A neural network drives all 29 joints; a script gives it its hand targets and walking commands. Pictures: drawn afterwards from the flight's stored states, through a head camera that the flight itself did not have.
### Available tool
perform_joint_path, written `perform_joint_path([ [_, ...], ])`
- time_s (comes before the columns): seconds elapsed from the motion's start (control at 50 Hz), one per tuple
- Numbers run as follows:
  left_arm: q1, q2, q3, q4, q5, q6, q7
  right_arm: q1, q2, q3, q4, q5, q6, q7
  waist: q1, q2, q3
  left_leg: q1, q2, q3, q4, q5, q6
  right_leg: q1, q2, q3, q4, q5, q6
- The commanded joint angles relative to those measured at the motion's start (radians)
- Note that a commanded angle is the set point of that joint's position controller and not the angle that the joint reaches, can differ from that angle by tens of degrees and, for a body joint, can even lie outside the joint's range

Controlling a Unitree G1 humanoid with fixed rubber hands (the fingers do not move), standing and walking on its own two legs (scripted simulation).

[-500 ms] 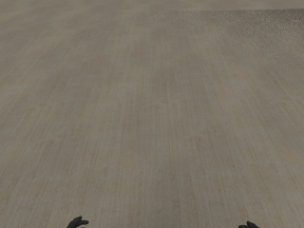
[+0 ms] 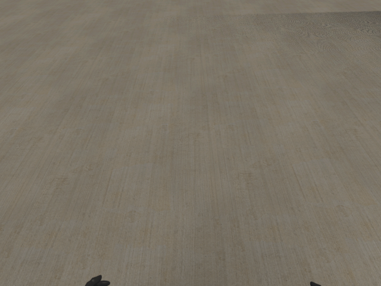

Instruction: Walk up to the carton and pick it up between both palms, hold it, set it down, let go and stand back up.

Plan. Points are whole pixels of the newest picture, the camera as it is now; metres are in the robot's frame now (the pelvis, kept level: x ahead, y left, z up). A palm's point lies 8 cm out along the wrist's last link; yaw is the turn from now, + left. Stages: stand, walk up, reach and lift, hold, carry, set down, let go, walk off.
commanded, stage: stand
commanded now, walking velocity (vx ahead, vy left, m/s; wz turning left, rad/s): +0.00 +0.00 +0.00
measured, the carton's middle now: out of the picture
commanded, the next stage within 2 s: none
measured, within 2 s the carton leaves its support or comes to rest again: neither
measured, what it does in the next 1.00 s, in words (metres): stands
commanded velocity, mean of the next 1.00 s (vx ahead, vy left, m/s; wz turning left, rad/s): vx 0.00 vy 0.00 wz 0.00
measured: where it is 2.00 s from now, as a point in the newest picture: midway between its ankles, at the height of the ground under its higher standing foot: outside the picture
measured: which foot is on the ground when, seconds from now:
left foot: down 0.00-1.00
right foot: down 0.00-1.00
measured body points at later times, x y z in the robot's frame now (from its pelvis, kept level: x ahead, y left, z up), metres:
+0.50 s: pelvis +0.00 +0.00 +0.00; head +0.01 +0.00 +0.45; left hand +0.11 +0.26 -0.11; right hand +0.11 -0.26 -0.11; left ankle +0.02 +0.12 -0.73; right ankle +0.02 -0.12 -0.73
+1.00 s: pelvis +0.00 +0.00 +0.00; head +0.01 +0.00 +0.45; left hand +0.10 +0.26 -0.11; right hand +0.10 -0.26 -0.11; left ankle +0.02 +0.12 -0.73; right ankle +0.02 -0.12 -0.73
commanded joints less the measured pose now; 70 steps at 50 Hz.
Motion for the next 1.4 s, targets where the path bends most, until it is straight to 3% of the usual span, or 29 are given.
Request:
perform_joint_path([
  [0.0, -0.004, 0.123, 0.038, -0.080, -0.001, -0.021, 0.005, -0.005, -0.127, -0.037, -0.083, 0.001, -0.023, -0.005, 0.000, 0.002, -0.026, -0.008, 0.085, -0.101, -0.117, 0.063, 0.032, -0.006, -0.077, 0.091, -0.110, 0.080, -0.037],
  [1.38, 0.026, 0.135, 0.025, -0.006, -0.004, -0.017, 0.013, 0.033, -0.140, -0.025, -0.013, 0.005, -0.019, -0.012, -0.001, 0.001, -0.009, 0.014, 0.089, -0.093, -0.149, 0.076, 0.030, 0.006, -0.075, 0.099, -0.136, 0.105, -0.033],
])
